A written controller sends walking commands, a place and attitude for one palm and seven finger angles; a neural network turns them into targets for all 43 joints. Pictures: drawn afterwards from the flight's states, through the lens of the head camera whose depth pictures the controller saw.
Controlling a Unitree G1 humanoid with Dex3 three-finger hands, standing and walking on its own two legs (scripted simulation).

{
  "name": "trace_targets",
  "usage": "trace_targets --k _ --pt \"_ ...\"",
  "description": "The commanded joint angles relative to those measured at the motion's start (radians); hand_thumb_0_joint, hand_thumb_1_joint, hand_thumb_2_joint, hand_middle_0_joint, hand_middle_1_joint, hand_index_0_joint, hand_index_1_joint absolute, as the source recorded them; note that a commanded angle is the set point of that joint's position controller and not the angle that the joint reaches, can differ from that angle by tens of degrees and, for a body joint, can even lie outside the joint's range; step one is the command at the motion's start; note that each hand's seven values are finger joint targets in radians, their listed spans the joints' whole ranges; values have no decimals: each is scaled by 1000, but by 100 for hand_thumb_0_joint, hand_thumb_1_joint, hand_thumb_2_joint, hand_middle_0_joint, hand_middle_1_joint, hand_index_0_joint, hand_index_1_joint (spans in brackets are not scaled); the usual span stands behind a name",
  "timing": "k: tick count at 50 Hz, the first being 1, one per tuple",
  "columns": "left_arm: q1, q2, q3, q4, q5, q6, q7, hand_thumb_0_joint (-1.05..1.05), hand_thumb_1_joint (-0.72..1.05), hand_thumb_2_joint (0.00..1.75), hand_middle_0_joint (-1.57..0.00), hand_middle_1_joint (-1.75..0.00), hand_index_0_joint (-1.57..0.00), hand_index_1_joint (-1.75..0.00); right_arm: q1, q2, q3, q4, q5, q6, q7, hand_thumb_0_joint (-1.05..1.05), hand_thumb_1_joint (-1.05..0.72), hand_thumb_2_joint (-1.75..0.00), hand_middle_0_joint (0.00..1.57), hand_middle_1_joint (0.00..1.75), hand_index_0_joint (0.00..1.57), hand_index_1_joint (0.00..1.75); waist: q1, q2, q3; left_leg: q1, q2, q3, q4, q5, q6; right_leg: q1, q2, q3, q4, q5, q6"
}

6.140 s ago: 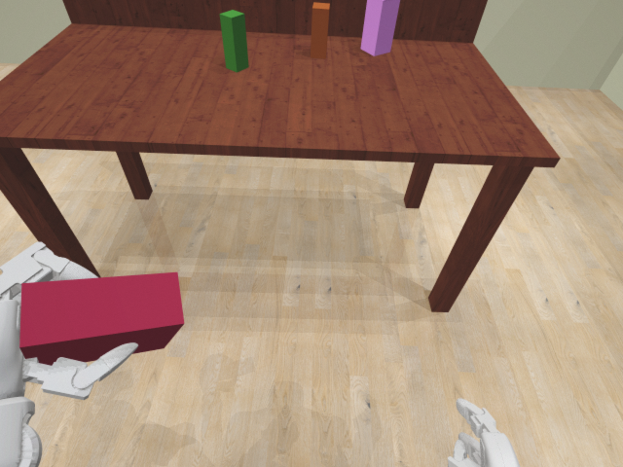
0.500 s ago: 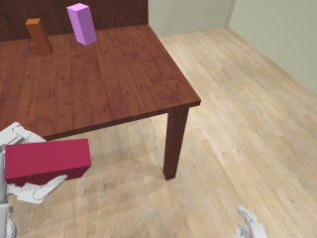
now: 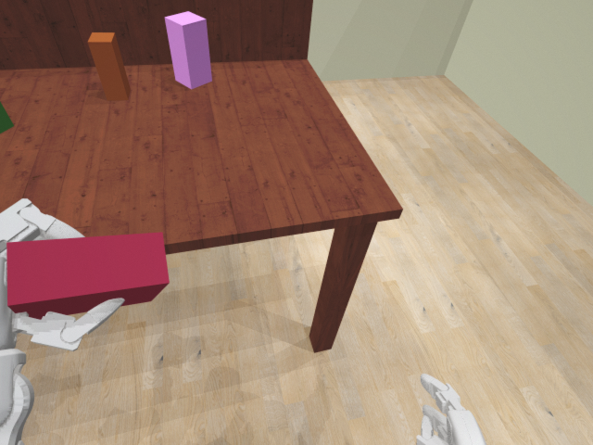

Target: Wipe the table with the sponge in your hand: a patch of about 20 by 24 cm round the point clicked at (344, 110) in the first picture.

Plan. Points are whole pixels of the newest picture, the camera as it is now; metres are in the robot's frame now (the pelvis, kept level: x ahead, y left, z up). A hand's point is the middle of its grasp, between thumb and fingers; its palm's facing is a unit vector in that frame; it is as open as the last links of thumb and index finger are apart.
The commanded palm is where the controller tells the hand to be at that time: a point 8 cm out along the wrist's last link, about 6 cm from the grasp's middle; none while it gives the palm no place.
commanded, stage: shuffle to correct the standing spot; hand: left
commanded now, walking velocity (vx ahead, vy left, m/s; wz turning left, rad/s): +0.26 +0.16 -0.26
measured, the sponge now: (115, 274) +0.23 +0.23 +0.15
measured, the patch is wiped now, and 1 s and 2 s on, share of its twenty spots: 0.00 0.00 0.00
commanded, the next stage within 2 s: come to a stop and stand still in 0.96 s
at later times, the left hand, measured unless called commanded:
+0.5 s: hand (118, 189) +0.34 +0.27 +0.17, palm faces +0.36 -0.86 -0.38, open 9.4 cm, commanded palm +0.29 +0.31 +0.18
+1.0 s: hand (105, 141) +0.43 +0.34 +0.16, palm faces +0.38 -0.79 -0.48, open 9.4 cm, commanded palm +0.38 +0.36 +0.18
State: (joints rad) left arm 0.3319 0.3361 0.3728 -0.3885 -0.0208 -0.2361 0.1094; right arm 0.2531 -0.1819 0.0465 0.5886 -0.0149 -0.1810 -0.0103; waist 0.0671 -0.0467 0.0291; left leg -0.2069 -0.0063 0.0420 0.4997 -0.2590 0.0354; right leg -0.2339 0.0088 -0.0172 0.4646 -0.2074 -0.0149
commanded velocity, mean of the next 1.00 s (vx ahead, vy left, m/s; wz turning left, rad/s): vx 0.15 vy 0.15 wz -0.05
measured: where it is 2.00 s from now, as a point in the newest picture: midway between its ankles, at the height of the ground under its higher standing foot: outside the picture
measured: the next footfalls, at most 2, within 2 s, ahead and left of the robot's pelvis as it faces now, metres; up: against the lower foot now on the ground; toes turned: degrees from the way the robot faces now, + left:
left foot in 0.54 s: +0.27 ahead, +0.19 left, +0.00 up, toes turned -1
right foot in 0.78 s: +0.21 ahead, +0.00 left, +0.00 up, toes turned -10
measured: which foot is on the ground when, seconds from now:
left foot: down 0.00-0.32, up 0.34-0.52, down 0.54-0.80, up 0.82-1.00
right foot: down 0.00-0.54, up 0.56-0.76, down 0.78-1.00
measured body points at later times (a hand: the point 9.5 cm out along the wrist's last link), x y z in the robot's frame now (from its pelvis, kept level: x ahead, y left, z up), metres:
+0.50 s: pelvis +0.11 +0.04 -0.02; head +0.15 +0.07 +0.43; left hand +0.31 +0.32 +0.19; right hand +0.26 -0.21 -0.10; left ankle +0.18 +0.18 -0.70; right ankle +0.04 -0.11 -0.74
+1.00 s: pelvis +0.20 +0.09 +0.00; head +0.22 +0.07 +0.45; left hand +0.40 +0.38 +0.19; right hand +0.32 -0.16 -0.11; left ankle +0.22 +0.25 -0.66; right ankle +0.17 +0.00 -0.74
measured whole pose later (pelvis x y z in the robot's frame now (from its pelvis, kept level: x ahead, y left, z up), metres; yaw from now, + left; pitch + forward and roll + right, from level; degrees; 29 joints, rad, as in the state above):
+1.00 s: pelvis +0.20 +0.09 +0.00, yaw -4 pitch +0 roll +4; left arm 0.46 0.35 0.41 -0.38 -0.02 -0.24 0.13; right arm 0.24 -0.23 0.00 0.66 0.00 -0.08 0.00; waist 0.02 -0.02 0.05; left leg -0.52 0.03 0.04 1.05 -0.31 -0.01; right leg -0.24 -0.08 -0.08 0.56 -0.32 -0.03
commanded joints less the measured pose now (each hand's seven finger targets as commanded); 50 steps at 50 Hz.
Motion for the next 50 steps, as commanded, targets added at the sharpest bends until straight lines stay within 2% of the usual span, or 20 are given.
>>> trace_targets --k 1,7,10,14,16,17,18,20,22,25,26,27,28,30,35,38,40,43,45,50 --pt "-126 118 0 -204 3 -49 -4 0 10 130 -120 -160 -120 -160 -107 -150 -72 -163 0 -45 -13 0 -90 -90 20 30 20 30 -49 109 -41 -87 50 -77 -111 -273 18 -18 -33 136 -80 -281 -53" --pt "-85 187 97 -205 -14 -55 1 0 10 130 -120 -160 -120 -160 -112 -153 -75 -186 10 -1 -17 0 -90 -90 20 30 20 30 -56 65 -53 -66 70 -93 -31 -74 24 -29 -45 136 58 -84 -74" --pt "-71 214 128 -283 -25 -67 4 0 10 130 -120 -160 -120 -160 -113 -154 -78 -199 18 11 -17 0 -90 -90 20 30 20 30 -65 179 -112 62 131 -146 -36 226 29 -72 -7 20 251 130 -46" --pt "-31 206 117 -354 -29 -63 6 0 10 130 -120 -160 -120 -160 -109 -152 -86 -205 19 12 5 0 -90 -90 20 30 20 30 -60 175 -165 108 118 -36 139 560 -8 7 -9 -43 170 125 -53" --pt "4 226 132 -347 -32 -57 16 0 10 130 -120 -160 -120 -160 -118 -150 -98 -210 30 20 16 0 -90 -90 20 30 20 30 -23 -114 -209 -301 11 70 549 408 -51 386 -174 245 90 493 -177" --pt "-6 233 147 -338 -40 -72 24 0 10 130 -120 -160 -120 -160 -135 -159 -114 -208 34 12 23 0 -90 -90 20 30 20 30 -4 -235 -181 -579 -48 32 788 -100 -58 542 -340 500 43 685 -301" --pt "14 233 159 -313 -40 -88 34 0 10 130 -120 -160 -120 -160 -136 -173 -111 -195 36 14 31 0 -90 -90 20 30 20 30 0 -160 -145 -732 -2 -109 883 -347 -30 590 -416 588 46 736 -331" --pt "64 232 162 -355 -29 -103 36 0 10 130 -120 -160 -120 -160 -118 -163 -110 -174 32 33 41 0 -90 -90 20 30 20 30 -7 -20 -51 -751 146 -283 791 -381 -10 423 -459 495 48 543 -257" --pt "33 228 168 -390 -19 -122 28 0 10 130 -120 -160 -120 -160 -125 -118 -90 -162 20 54 47 0 -90 -90 20 30 20 30 -48 16 -36 -456 147 -144 492 -170 -14 133 -335 240 24 417 -177" --pt "-29 239 168 -414 -28 -83 15 0 10 130 -120 -160 -120 -160 -124 -97 -101 -138 34 48 17 0 -90 -90 20 30 20 30 -88 79 -137 153 -29 106 111 278 -47 -95 -118 -34 211 277 -38" --pt "-61 252 181 -448 -26 -79 19 0 10 130 -120 -160 -120 -160 -114 -120 -118 -140 37 38 1 0 -90 -90 20 30 20 30 -99 213 -209 278 4 44 71 311 -15 -120 -92 -39 429 215 -15" --pt "-79 256 192 -481 -22 -82 21 0 10 130 -120 -160 -120 -160 -117 -157 -142 -159 30 35 -6 0 -90 -90 20 30 20 30 -86 455 -258 329 212 -247 24 374 102 -239 -8 -47 713 -198 15" --pt "-71 271 183 -438 -20 -83 23 0 10 130 -120 -160 -120 -160 -114 -148 -133 -176 26 22 -6 0 -90 -90 20 30 20 30 -86 463 -237 208 334 -459 -81 283 192 -274 40 35 916 -423 16" --pt "-83 249 173 -325 -18 -73 11 0 10 130 -120 -160 -120 -160 -115 -139 -129 -149 20 11 3 0 -90 -90 20 30 20 30 -80 233 -109 38 327 -467 -129 210 255 -360 -38 51 917 -364 20" --pt "11 231 177 -384 -24 -70 7 0 10 130 -120 -160 -120 -160 -139 -131 -110 -148 36 2 12 0 -90 -90 20 30 20 30 -52 277 -126 -210 235 -199 -118 -47 167 -81 -71 -18 474 -263 12" --pt "95 238 187 -312 -23 -34 23 0 10 130 -120 -160 -120 -160 -131 -122 -88 -148 35 12 -1 0 -90 -90 20 30 20 30 -40 124 -133 -383 141 -56 25 -298 61 199 -48 -52 112 -186 -2" --pt "73 263 205 -263 -18 -19 27 0 10 130 -120 -160 -120 -160 -132 -106 -89 -156 22 38 2 0 -90 -90 20 30 20 30 -42 -298 -62 -559 -24 16 616 -277 -33 120 -426 639 -280 -500 -167" --pt "36 257 215 -218 -26 -27 21 0 10 130 -120 -160 -120 -160 -129 -135 -94 -111 26 36 12 0 -90 -90 20 30 20 30 -65 -132 -29 -551 47 -103 766 -119 -58 84 -401 519 -202 -66 -171" --pt "79 216 181 -161 -18 -41 26 0 10 130 -120 -160 -120 -160 -119 -127 -83 -91 17 48 2 0 -90 -90 20 30 20 30 -66 -61 -40 -531 78 -86 725 -56 -66 131 -341 271 -106 283 -143" --pt "-3 174 87 -208 -3 -64 48 0 10 130 -120 -160 -120 -160 -151 -106 -82 -106 12 19 -10 0 -90 -90 20 30 20 30 -48 -104 -98 -274 35 67 280 -36 -38 158 -278 78 -27 516 -98"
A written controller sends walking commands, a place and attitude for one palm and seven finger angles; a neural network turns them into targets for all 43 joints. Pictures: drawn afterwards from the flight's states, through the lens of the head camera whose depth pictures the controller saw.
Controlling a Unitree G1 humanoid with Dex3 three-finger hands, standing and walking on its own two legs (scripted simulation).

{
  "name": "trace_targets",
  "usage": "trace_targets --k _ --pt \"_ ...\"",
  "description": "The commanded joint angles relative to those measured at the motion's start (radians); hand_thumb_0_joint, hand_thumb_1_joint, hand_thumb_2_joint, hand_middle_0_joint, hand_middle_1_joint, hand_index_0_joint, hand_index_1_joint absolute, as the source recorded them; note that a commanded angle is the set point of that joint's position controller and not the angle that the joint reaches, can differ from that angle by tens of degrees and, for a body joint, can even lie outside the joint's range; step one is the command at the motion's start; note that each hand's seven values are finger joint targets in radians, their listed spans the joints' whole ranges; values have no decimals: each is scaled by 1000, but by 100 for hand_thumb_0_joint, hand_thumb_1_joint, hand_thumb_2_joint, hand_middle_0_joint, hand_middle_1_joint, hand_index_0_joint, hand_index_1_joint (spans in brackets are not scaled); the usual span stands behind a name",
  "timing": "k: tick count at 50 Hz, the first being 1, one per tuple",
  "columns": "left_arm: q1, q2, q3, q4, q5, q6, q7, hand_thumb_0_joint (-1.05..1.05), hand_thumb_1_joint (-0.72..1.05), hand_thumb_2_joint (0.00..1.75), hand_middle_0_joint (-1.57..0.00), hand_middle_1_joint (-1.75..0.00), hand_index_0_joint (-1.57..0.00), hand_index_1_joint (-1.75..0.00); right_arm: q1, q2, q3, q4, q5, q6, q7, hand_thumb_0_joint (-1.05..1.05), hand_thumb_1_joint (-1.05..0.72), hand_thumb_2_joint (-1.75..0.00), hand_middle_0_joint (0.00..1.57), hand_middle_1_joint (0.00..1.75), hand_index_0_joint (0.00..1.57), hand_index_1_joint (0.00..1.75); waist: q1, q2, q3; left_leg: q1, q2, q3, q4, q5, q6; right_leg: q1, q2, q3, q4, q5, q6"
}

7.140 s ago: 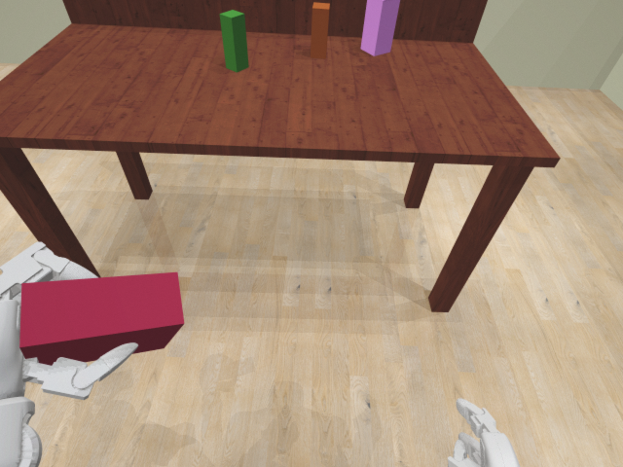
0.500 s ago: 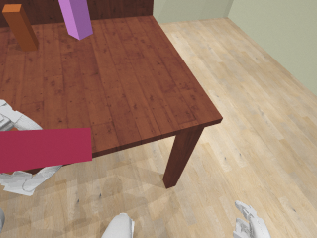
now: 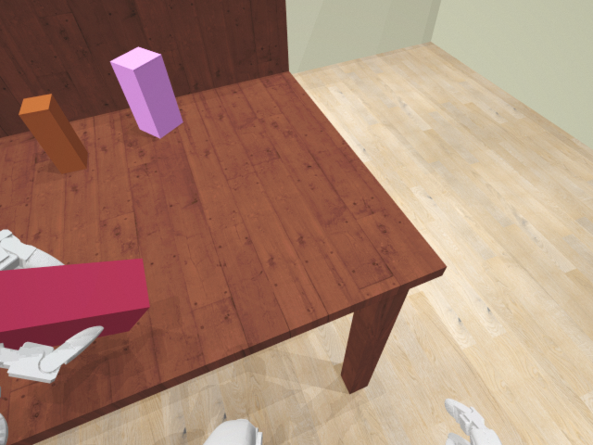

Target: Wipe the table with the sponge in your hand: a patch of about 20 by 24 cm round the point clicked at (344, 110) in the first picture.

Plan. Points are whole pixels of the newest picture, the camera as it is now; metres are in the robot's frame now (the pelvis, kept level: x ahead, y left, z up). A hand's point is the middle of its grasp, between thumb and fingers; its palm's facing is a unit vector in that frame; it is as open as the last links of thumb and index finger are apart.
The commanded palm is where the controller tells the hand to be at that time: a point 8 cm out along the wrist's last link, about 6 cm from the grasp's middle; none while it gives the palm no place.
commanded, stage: come to a stop and stand still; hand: left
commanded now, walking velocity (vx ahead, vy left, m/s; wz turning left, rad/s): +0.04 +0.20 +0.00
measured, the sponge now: (93, 303) +0.23 +0.23 +0.14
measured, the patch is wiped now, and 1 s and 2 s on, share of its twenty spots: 0.00 0.00 0.00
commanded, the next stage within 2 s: look again from close up in 1.56 s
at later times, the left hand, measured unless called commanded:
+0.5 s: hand (27, 276) +0.23 +0.28 +0.18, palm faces +0.44 -0.79 -0.44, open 9.4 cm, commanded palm +0.18 +0.31 +0.18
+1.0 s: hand (38, 262) +0.26 +0.29 +0.17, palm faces +0.33 -0.87 -0.36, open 9.4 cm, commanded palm +0.20 +0.32 +0.18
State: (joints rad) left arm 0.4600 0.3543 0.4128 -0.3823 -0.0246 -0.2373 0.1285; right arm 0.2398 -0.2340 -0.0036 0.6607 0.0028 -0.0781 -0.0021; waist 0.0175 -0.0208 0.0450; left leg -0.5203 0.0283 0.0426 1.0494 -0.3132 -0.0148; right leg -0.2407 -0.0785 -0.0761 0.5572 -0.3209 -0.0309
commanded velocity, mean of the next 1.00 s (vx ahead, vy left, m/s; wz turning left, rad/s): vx -0.03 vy -0.05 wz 0.00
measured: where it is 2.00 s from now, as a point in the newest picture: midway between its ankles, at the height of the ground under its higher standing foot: outside the picture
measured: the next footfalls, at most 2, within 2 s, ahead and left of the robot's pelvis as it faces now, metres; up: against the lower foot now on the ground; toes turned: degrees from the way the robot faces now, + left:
left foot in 0.14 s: +0.03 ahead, +0.14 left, +0.00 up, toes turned -1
right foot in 0.42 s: +0.07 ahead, -0.05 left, +0.00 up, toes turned +2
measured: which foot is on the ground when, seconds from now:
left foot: up 0.00-0.12, down 0.14-1.00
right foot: down 0.00-0.14, up 0.16-0.40, down 0.42-1.00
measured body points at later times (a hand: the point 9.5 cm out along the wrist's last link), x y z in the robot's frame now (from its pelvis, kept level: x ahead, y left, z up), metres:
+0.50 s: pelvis +0.02 +0.03 -0.01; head +0.03 +0.02 +0.44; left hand +0.20 +0.32 +0.20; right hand +0.21 -0.16 -0.09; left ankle +0.05 +0.17 -0.74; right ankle +0.06 -0.04 -0.74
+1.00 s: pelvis +0.02 +0.05 +0.00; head +0.04 +0.08 +0.45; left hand +0.23 +0.33 +0.19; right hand +0.16 -0.21 -0.07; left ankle +0.05 +0.15 -0.74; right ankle +0.06 -0.04 -0.74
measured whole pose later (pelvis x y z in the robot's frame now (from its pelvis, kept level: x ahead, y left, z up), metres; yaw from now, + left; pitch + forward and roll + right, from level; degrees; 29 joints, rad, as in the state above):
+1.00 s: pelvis +0.02 +0.05 +0.00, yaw -4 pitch -1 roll -1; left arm 0.41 0.40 0.37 -0.45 -0.06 -0.25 0.11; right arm 0.26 -0.24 0.00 0.62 0.01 -0.18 -0.04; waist 0.01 -0.04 0.05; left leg -0.25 -0.01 -0.03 0.51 -0.23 0.02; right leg -0.22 0.06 -0.07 0.41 -0.16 -0.05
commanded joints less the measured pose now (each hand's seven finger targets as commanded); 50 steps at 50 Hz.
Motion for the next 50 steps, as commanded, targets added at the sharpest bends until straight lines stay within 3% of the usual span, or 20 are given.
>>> trace_targets --k 1,3,5,6,7,8,9,13,18,21,23,24,25,26,28,32,35,38,40,50 --pt "-145 162 46 -252 1 -61 37 0 10 130 -120 -160 -120 -160 -146 -52 -34 -182 -8 -95 -20 0 -90 -90 20 30 20 30 9 -136 -140 81 -23 109 -335 33 16 190 -182 129 -106 651 -78" --pt "-164 209 74 -347 -3 -56 53 0 10 130 -120 -160 -120 -160 -166 -61 -51 -190 -2 -112 -24 0 -90 -90 20 30 20 30 4 -171 -185 233 -43 119 -466 82 28 161 -210 149 -41 648 -67" --pt "-121 204 83 -449 -9 -62 56 0 10 130 -120 -160 -120 -160 -135 -67 -70 -216 1 -113 -38 0 -90 -90 20 30 20 30 -15 -82 -230 383 -41 98 -613 282 45 161 -132 73 144 688 -20" --pt "-102 221 107 -498 -16 -67 59 0 10 130 -120 -160 -120 -160 -129 -86 -76 -228 5 -113 -42 0 -90 -90 20 30 20 30 -20 60 -286 541 76 -39 -600 551 99 27 -56 30 297 575 27" --pt "-80 228 119 -548 -10 -73 61 0 10 130 -120 -160 -120 -160 -121 -103 -92 -241 6 -107 -34 0 -90 -90 20 30 20 30 -10 243 -323 686 241 -232 -563 945 183 -170 25 17 452 61 45" --pt "-46 254 143 -475 8 -72 60 0 10 130 -120 -160 -120 -160 -127 -99 -93 -234 7 -103 -29 0 -90 -90 20 30 20 30 -12 256 -302 703 335 -315 -609 1000 243 -269 66 69 613 -267 35" --pt "-24 204 115 -431 1 -55 54 0 10 130 -120 -160 -120 -160 -116 -77 -87 -224 -2 -88 -25 0 -90 -90 20 30 20 30 -23 182 -232 619 318 -311 -636 951 248 -307 75 85 648 -254 32" --pt "-41 223 162 -467 -9 -22 43 0 10 130 -120 -160 -120 -160 -140 -79 -71 -220 1 -82 -14 0 -90 -90 20 30 20 30 -10 297 -205 433 222 -52 -650 764 117 -164 55 16 381 -65 33" --pt "-30 160 67 -365 -26 24 12 0 10 130 -120 -160 -120 -160 -106 -68 -31 -232 4 -87 -15 0 -90 -90 20 30 20 30 -26 247 -120 319 247 -64 -675 511 74 5 78 -15 -17 60 30" --pt "-116 170 52 -289 -17 42 12 0 10 130 -120 -160 -120 -160 -109 -66 -16 -225 5 -83 -34 0 -90 -90 20 30 20 30 -26 105 -122 191 177 -43 -608 132 38 166 28 89 -188 251 22" --pt "-145 171 40 -274 -28 65 19 0 10 130 -120 -160 -120 -160 -115 -54 -13 -218 12 -85 -44 0 -90 -90 20 30 20 30 -35 -36 -133 250 52 10 -507 -62 4 43 -66 259 -278 234 -24" --pt "-1055 837 494 -345 103 -32 -11 0 10 130 -120 -160 -120 -160 -2 -119 -72 -134 -45 -146 -59 0 -90 -90 20 30 20 30 21 -140 118 230 -32 155 -474 105 -16 -173 -3 179 -371 332 77" --pt "-469 296 145 184 28 -4 -62 0 10 130 -120 -160 -120 -160 -63 -30 -49 -147 -19 -147 -61 0 -90 -90 20 30 20 30 34 -135 -106 289 -44 15 -539 96 35 -46 -103 260 -272 261 -15" --pt "-277 235 111 13 -21 -10 -41 0 10 130 -120 -160 -120 -160 -58 -59 -42 -207 5 -128 -46 0 -90 -90 20 30 20 30 45 -25 -59 303 -1 21 -540 123 22 -28 -89 295 -300 270 16" --pt "-245 110 -21 -38 -46 -20 -51 0 10 130 -120 -160 -120 -160 -117 -62 -28 -204 16 -131 -34 0 -90 -90 20 30 20 30 34 86 -168 389 3 0 -635 60 44 22 -61 229 -245 104 34" --pt "-191 182 -9 -204 -32 -37 -30 0 10 130 -120 -160 -120 -160 -103 -66 -19 -234 16 -136 -25 0 -90 -90 20 30 20 30 46 -160 -115 282 -31 -7 -569 -41 59 19 -67 259 -399 -293 89" --pt "-179 236 50 -268 -26 -32 -12 0 10 130 -120 -160 -120 -160 -119 -77 -15 -233 7 -138 -39 0 -90 -90 20 30 20 30 28 -115 -98 314 -46 -24 -554 -15 54 -42 -80 242 -402 -315 30" --pt "-183 300 137 -293 -27 -48 8 0 10 130 -120 -160 -120 -160 -142 -92 -16 -207 2 -144 -47 0 -90 -90 20 30 20 30 16 52 -110 341 -22 -79 -618 13 53 -32 -47 224 -349 -213 10" --pt "-165 254 100 -288 -35 -61 5 0 10 130 -120 -160 -120 -160 -123 -92 -19 -221 3 -143 -54 0 -90 -90 20 30 20 30 19 120 -75 247 -11 -120 -656 -21 58 29 -31 209 -328 -188 19" --pt "-95 169 24 -255 -37 -52 -16 0 10 130 -120 -160 -120 -160 -97 -105 -28 -203 7 -161 -42 0 -90 -90 20 30 20 30 7 21 -51 264 3 -150 -665 10 51 6 -5 169 -308 -142 9"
